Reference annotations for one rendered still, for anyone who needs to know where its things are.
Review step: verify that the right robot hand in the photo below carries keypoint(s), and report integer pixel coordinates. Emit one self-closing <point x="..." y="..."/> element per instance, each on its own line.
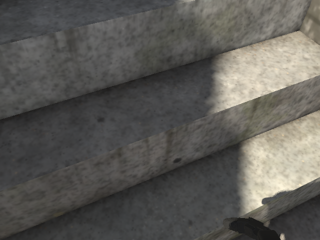
<point x="250" y="227"/>

